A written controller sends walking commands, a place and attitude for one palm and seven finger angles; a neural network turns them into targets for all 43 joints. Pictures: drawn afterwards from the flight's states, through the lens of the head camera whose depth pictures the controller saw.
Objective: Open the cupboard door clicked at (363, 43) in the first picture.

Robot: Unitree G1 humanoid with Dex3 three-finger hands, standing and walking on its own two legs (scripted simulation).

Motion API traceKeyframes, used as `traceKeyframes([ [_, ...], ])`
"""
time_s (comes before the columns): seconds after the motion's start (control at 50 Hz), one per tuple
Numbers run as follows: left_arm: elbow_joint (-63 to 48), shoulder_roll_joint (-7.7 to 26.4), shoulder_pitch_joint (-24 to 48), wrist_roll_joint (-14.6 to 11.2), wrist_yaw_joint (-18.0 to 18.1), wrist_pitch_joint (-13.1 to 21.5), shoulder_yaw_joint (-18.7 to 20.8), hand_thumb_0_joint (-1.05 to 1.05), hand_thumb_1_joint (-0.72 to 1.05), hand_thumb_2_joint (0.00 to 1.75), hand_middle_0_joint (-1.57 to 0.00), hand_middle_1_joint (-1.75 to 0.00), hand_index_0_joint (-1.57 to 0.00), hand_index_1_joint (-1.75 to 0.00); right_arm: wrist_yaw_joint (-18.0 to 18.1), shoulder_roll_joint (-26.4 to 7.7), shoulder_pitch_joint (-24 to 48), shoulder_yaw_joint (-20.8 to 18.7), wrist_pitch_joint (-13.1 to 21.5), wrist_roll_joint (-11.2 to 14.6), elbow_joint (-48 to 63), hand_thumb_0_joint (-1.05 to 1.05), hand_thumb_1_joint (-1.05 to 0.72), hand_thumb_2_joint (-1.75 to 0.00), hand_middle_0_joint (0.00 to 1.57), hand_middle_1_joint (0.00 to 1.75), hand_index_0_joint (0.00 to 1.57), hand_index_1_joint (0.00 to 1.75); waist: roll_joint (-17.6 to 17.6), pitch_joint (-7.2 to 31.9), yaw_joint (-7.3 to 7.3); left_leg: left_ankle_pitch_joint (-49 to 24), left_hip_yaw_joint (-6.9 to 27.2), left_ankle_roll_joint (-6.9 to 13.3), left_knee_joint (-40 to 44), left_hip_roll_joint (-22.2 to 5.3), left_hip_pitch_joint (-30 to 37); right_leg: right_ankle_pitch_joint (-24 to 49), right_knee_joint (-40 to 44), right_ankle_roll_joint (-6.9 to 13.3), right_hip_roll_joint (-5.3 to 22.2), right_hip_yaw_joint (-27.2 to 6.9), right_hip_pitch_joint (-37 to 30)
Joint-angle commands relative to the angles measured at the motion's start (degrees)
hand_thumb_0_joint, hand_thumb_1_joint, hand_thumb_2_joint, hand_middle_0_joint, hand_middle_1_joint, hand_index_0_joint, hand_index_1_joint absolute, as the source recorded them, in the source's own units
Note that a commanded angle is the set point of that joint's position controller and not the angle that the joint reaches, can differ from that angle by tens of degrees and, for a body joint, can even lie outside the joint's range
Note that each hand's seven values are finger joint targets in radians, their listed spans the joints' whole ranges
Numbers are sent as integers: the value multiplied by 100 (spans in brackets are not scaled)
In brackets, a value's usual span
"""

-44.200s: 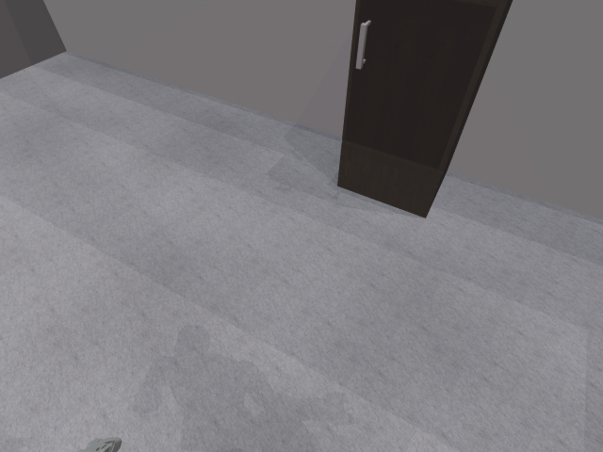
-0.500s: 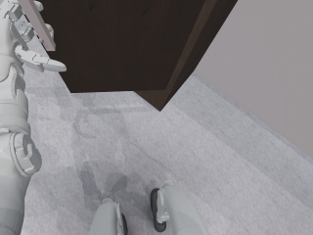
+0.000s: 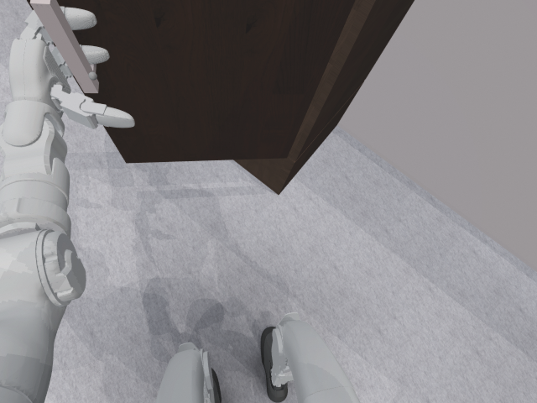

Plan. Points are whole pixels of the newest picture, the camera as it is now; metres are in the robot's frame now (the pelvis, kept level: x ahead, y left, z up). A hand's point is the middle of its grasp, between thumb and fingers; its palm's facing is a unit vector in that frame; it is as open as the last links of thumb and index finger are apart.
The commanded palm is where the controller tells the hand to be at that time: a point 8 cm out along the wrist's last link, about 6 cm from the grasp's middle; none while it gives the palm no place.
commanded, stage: slide the fingers in behind the handle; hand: left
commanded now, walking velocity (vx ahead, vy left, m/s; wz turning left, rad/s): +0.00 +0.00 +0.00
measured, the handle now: (72, 37) +0.61 +0.19 +0.05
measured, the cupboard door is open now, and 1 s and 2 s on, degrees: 44 44 89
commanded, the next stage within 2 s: close the thumb around the handle in 0.14 s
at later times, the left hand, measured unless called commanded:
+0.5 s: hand (91, 78) +0.55 +0.17 +0.05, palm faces -0.03 -1.00 -0.02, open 12.1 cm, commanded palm +0.53 +0.20 +0.05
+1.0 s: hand (90, 79) +0.55 +0.17 +0.05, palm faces -0.02 -1.00 -0.02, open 5.6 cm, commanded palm +0.53 +0.20 +0.05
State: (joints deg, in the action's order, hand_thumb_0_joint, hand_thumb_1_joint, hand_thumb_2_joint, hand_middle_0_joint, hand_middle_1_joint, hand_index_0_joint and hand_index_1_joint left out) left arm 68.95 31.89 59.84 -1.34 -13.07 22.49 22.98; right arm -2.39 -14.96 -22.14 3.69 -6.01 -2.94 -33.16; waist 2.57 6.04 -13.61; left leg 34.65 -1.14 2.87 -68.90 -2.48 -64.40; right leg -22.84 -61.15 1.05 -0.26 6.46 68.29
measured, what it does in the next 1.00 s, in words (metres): stands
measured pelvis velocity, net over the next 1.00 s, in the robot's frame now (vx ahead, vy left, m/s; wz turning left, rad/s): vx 0.00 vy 0.00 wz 0.00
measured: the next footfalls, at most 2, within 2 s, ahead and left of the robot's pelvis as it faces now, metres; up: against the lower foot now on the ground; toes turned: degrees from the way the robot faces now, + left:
none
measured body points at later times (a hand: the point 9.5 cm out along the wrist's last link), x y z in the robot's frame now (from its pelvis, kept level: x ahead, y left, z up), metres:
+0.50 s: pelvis +0.00 +0.00 +0.00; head +0.18 +0.03 +0.41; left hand +0.54 +0.22 +0.05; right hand -0.02 -0.26 -0.10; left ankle -0.04 +0.08 -0.64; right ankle +0.05 -0.12 -0.64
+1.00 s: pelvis +0.00 +0.00 +0.00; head +0.18 +0.03 +0.41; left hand +0.54 +0.23 +0.05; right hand -0.02 -0.26 -0.10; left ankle -0.04 +0.08 -0.64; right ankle +0.05 -0.12 -0.64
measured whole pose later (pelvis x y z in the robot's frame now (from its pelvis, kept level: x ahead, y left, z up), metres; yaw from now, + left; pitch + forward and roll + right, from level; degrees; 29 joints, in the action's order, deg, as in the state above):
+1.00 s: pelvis +0.00 +0.00 +0.00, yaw +0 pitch +29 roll -5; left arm 68.6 30.7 58.7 -2.3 -12.4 23.6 22.7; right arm -2.2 -15.3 -22.6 3.3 -5.1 -3.1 -34.1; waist 2.9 6.2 -13.2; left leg 34.3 -1.2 3.0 -68.9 -2.1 -64.1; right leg -22.5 -61.1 0.8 -0.1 6.2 68.0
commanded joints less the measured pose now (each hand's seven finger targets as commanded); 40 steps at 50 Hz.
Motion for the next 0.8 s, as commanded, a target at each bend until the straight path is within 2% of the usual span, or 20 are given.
traceKeyframes([
  [0.0,-1205,1367,2550,-90,-8,443,127,0,-50,30,-30,-120,-30,-120,76,-1134,-1332,-391,32,0,96,0,-90,-90,20,30,20,30,952,3323,-147,-3398,509,-189,659,84,1775,2207,300,55,-237,-431,-2254],
  [0.06,-1277,1498,2462,-92,-22,501,258,0,-50,30,-30,-120,-30,-120,79,-1132,-1349,-399,50,-7,107,0,-90,-90,20,30,20,30,872,3516,-75,-3490,511,-191,656,93,1779,2345,262,66,-239,-438,-2456],
  [0.08,-1379,1341,2492,-101,-42,537,110,0,-50,30,-30,-120,-30,-120,79,-1118,-1352,-405,63,-13,143,0,-90,-90,20,30,20,30,1013,3605,-96,-3670,530,-196,646,94,1928,2420,239,76,-239,-435,-2400],
  [0.1,-1249,1218,2422,-110,-54,508,48,0,-50,30,-30,-120,-30,-120,64,-1111,-1360,-415,72,-4,84,0,-90,-90,20,30,20,30,1079,3520,-109,-3700,527,-219,639,81,1995,2370,267,60,-234,-413,-2250],
  [0.18,-1104,1287,2424,-152,-78,429,119,0,-50,30,-30,-120,-30,-120,85,-1140,-1342,-401,58,14,99,0,-90,-90,20,30,20,30,762,3267,-142,-3381,508,-166,659,93,1708,2233,297,65,-241,-420,-2297],
  [0.22,-1142,1298,2538,-123,-76,434,88,0,-50,30,-30,-120,-30,-120,89,-1140,-1336,-400,70,5,64,0,-90,-90,20,30,20,30,943,3314,-134,-3334,511,-193,667,97,1760,2163,293,59,-228,-425,-2254],
  [0.24,-1311,1429,2580,-132,-61,481,189,0,-44,32,-30,-121,-30,-121,90,-1152,-1337,-410,75,-2,74,0,-90,-90,20,30,20,30,961,3475,-104,-3421,527,-202,652,93,1835,2215,273,59,-227,-431,-2304],
  [0.3,-1350,1207,2599,-137,-73,544,9,0,-28,40,-32,-122,-32,-122,80,-1136,-1341,-427,96,-4,60,0,-90,-90,20,30,20,30,1055,3522,-136,-3564,560,-226,638,82,2034,2202,271,48,-229,-406,-2140],
  [0.36,-1112,1229,2542,-147,-62,470,42,0,-11,47,-33,-124,-33,-124,80,-1156,-1327,-403,83,-1,44,0,-90,-90,20,30,20,30,846,3253,-159,-3317,557,-211,678,78,1813,2038,301,46,-236,-396,-2142],
  [0.4,-1262,1266,2612,-128,-49,510,49,0,0,52,-34,-125,-34,-125,83,-1157,-1334,-415,94,-4,57,0,-90,-90,20,30,20,30,1112,3443,-109,-3478,572,-241,674,87,1995,2082,280,58,-224,-395,-2098],
  [0.42,-1211,1226,2543,-106,-35,508,20,0,6,54,-34,-126,-34,-126,80,-1149,-1339,-413,83,-2,41,0,-90,-90,20,30,20,30,1066,3429,-99,-3529,598,-259,682,76,2072,2043,275,61,-226,-368,-2042],
  [0.44,-1095,1084,2569,-120,-23,477,-75,0,12,56,-34,-127,-34,-127,80,-1145,-1325,-411,85,-2,34,0,-90,-90,20,30,20,30,890,3273,-187,-3418,588,-233,672,75,1965,2007,309,41,-234,-374,-2003],
  [0.46,-1062,1259,2621,-121,3,465,72,0,17,59,-35,-127,-35,-127,84,-1159,-1326,-404,88,-5,30,0,-90,-90,20,30,20,30,820,3246,-171,-3208,543,-204,655,89,1754,1961,309,39,-235,-404,-2113],
  [0.48,-1171,1316,2727,-115,12,513,81,0,23,61,-35,-128,-35,-128,101,-1166,-1339,-399,104,-11,48,0,-90,-90,20,30,20,30,857,3317,-188,-3285,573,-199,664,93,1816,2019,275,58,-236,-395,-2115],
  [0.5,-1216,1334,2627,-77,0,532,88,0,28,64,-36,-128,-36,-128,91,-1151,-1341,-402,110,-17,50,0,-90,-90,20,30,20,30,1119,3481,-88,-3400,558,-232,659,99,1923,2070,261,64,-223,-414,-2149],
  [0.52,-1250,1182,2601,-89,-16,540,-26,0,34,66,-36,-129,-36,-129,71,-1139,-1328,-403,117,-15,53,0,-90,-90,20,30,20,30,1152,3476,-101,-3490,590,-264,679,88,2039,2052,260,69,-222,-378,-2069],
  [0.56,-904,1275,2383,-110,-15,462,92,0,45,71,-37,-130,-37,-130,77,-1167,-1318,-390,97,4,43,0,-90,-90,20,30,20,30,681,3179,-146,-3214,559,-207,691,85,1705,1966,316,47,-240,-387,-2151],
  [0.66,-1328,1313,2532,-127,-55,555,97,0,73,83,-39,-133,-39,-133,81,-1153,-1329,-418,124,-8,56,0,-90,-90,20,30,20,30,1042,3570,-76,-3529,570,-247,664,81,2011,2173,259,63,-226,-393,-2205],
  [0.72,-1228,1193,2480,-170,-50,537,45,0,90,90,-40,-135,-40,-135,73,-1157,-1335,-422,109,-6,39,0,-90,-90,20,30,20,30,1023,3437,-111,-3617,602,-270,666,64,2097,2108,282,55,-241,-368,-2045],
  [0.78,-1290,1404,2452,-160,-33,563,206,0,90,90,-40,-135,-40,-135,86,-1173,-1342,-412,115,-12,76,0,-90,-90,20,30,20,30,909,3477,-60,-3500,564,-224,673,85,1907,2185,267,76,-242,-403,-2259],
])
